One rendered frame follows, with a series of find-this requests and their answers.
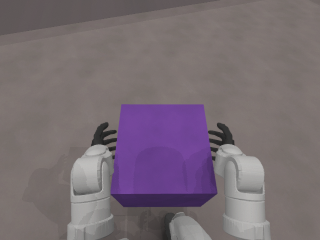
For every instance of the right robot shin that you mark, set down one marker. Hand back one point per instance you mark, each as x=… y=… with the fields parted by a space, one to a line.
x=178 y=215

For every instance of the right robot forearm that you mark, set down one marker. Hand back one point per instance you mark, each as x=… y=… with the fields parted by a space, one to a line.
x=244 y=190

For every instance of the left robot hand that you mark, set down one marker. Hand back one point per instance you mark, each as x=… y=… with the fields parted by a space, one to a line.
x=98 y=138

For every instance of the right robot foot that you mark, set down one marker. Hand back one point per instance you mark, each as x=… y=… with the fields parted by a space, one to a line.
x=167 y=221

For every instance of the right robot hand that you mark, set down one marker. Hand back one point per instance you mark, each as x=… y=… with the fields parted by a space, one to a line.
x=226 y=137

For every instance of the carton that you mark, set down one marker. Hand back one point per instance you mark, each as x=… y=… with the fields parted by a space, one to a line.
x=163 y=157

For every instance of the left robot forearm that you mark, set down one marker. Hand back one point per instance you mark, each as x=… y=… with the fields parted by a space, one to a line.
x=90 y=191

